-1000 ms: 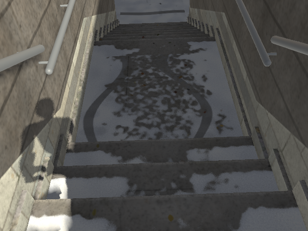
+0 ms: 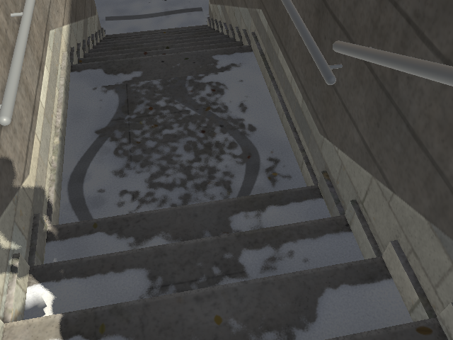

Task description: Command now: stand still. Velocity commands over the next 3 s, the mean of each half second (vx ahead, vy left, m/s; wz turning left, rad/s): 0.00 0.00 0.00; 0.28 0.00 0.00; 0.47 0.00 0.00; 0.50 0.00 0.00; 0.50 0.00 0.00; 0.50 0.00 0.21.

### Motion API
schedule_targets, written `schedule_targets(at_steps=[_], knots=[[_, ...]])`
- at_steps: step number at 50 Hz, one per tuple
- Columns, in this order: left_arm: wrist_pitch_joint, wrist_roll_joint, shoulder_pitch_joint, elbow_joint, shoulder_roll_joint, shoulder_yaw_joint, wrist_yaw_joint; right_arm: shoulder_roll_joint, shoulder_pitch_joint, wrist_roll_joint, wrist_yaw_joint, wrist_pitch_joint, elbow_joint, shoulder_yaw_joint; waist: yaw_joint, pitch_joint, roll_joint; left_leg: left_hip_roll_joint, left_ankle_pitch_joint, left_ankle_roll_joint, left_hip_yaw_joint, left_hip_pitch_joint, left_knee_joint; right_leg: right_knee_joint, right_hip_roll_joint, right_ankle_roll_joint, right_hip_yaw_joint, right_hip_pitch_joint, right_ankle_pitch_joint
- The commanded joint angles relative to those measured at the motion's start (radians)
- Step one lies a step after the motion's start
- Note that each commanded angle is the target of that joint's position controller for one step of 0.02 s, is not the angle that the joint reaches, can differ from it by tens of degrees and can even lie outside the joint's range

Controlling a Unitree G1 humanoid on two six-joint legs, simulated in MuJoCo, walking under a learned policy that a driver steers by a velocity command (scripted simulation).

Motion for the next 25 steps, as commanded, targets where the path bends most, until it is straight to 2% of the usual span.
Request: schedule_targets(at_steps=[1, 15, 25], knots=[[-0.007, 0.001, 0.017, -0.017, 0.113, 0.021, 0.004, -0.101, 0.024, -0.001, -0.003, -0.006, -0.022, -0.022, 0.007, -0.039, -0.006, 0.01, 0.263, 0.019, 0.007, 0.052, -0.038, -0.076, -0.007, -0.023, -0.028, -0.011, 0.247], [-0.003, 0.005, 0.021, 0.035, 0.118, 0.019, 0.009, -0.093, 0.076, -0.004, -0.005, 0.004, 0.039, -0.021, 0.003, -0.014, 0.005, 0.014, 0.236, 0.016, 0.004, 0.065, -0.046, -0.099, 0.005, -0.029, -0.037, -0.005, 0.226], [-0.001, 0.006, 0.063, 0.072, 0.104, 0.009, 0.011, -0.083, 0.114, -0.006, -0.003, 0.007, 0.065, -0.016, 0.003, 0.0, 0.012, 0.015, 0.236, 0.017, -0.001, 0.062, -0.047, -0.099, 0.009, -0.026, -0.043, -0.012, 0.208]])
Next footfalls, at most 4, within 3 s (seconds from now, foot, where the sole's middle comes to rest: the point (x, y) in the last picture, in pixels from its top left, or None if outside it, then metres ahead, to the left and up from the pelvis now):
1.14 left None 0.34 0.13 -0.95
1.74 right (262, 318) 0.69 -0.10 -1.11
2.26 left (203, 266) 1.00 0.14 -1.28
2.88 right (252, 222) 1.35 -0.10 -1.45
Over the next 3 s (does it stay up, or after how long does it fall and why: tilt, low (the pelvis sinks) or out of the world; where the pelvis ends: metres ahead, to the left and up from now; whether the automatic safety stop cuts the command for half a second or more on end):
stays up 1.29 0.00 -0.68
